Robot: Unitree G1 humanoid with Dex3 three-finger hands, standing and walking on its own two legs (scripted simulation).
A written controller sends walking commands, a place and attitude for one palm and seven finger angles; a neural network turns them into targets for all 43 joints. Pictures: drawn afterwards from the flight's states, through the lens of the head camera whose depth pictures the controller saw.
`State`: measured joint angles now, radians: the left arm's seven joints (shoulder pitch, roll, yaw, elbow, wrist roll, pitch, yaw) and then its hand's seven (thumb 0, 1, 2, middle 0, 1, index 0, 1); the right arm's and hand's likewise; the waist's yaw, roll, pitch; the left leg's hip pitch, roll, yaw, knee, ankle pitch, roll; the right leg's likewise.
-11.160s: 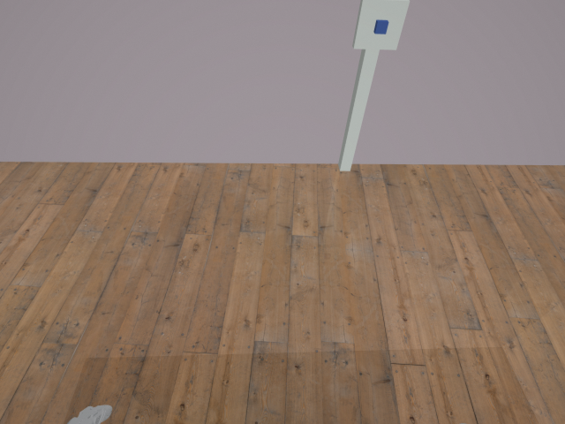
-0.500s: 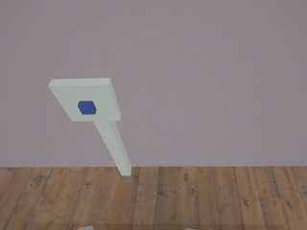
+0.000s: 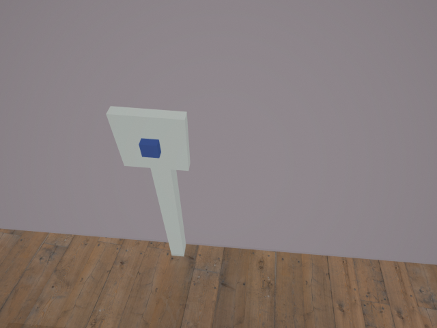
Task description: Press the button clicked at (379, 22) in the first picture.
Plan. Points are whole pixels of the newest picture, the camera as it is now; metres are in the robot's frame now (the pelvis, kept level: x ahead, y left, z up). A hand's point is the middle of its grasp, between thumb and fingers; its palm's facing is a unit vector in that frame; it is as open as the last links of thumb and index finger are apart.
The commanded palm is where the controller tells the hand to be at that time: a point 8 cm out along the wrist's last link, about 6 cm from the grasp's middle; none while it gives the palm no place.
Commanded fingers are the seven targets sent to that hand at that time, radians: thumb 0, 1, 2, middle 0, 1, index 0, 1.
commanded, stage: come to a stop and stand still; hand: left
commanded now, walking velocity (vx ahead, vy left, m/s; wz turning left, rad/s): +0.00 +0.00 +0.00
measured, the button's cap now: (150, 147) +0.51 +0.22 +0.00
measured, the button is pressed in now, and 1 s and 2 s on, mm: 0 0 0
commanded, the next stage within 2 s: look again from close up in 0.54 s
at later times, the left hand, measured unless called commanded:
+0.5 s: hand out of the picture -0.02 +0.13 -0.17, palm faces +0.03 -0.99 -0.16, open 7.3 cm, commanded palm none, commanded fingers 0.00 0.90 0.90 -0.20 -0.30 -0.20 -0.30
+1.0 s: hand out of the picture +0.07 +0.23 -0.16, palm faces +0.04 -0.96 -0.29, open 7.4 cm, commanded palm none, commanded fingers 0.00 0.90 0.90 -0.20 -0.30 -0.20 -0.30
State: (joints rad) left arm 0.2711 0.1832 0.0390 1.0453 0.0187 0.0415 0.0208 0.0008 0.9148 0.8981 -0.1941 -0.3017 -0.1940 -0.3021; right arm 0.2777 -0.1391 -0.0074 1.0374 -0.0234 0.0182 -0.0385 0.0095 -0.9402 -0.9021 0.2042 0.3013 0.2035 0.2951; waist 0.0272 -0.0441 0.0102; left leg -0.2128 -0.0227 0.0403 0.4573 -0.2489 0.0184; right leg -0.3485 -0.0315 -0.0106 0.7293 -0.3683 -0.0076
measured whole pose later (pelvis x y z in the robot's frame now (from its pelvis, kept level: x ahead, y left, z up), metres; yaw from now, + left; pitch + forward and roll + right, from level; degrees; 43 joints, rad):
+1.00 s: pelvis +0.00 +0.01 +0.00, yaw +0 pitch -2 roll -1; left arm 0.22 0.27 0.03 1.01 0.01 -0.02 0.03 0.00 0.91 0.90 -0.20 -0.30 -0.20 -0.30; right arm 0.19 -0.26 -0.03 1.02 -0.01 -0.02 -0.02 0.00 -0.91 -0.90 0.20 0.30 0.20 0.29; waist -0.01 -0.01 -0.01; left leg -0.21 0.00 0.03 0.53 -0.28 0.02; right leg -0.17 0.00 -0.02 0.50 -0.29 0.00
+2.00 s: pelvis -0.02 +0.01 -0.01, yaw +0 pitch -3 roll +0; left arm 0.27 0.18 0.00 0.99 0.02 0.01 0.05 0.00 0.91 0.90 -0.20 -0.30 -0.20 -0.30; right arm 0.20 -0.18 -0.02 1.01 -0.01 0.02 -0.02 0.00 -0.91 -0.90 0.20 0.30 0.20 0.29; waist -0.01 -0.02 0.06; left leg -0.25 0.00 0.05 0.57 -0.28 0.03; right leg -0.22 -0.02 -0.02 0.57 -0.30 0.01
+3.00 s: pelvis -0.11 +0.02 +0.00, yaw +2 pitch -4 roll -1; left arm 0.20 0.31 0.01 1.06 0.02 0.00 -0.01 0.00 0.91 0.90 -0.20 -0.30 -0.20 -0.30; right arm 0.16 -0.32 -0.03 1.06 -0.01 0.02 0.01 0.01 -0.90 -0.90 0.21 0.30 0.21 0.30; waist -0.01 0.00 0.02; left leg -0.31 -0.03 0.03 0.47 -0.24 0.03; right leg -0.28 -0.01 0.01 0.47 -0.26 0.00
